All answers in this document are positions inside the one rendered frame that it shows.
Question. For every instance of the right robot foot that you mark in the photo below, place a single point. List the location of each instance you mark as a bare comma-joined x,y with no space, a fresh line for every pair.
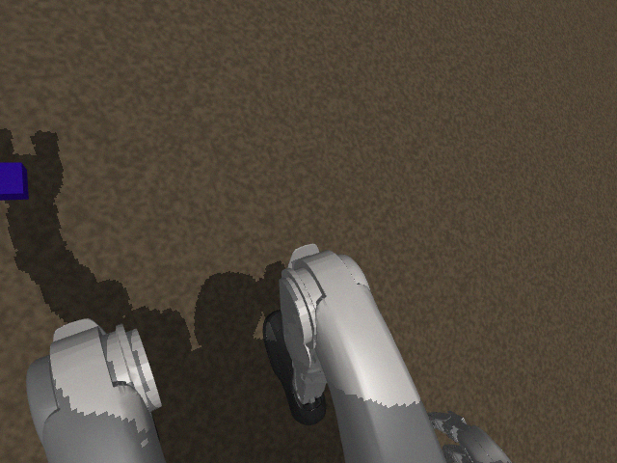
281,363

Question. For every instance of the small box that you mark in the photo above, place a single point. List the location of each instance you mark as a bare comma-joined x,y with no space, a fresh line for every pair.
13,181

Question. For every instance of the right robot hand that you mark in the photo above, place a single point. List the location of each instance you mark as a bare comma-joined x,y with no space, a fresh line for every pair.
476,446

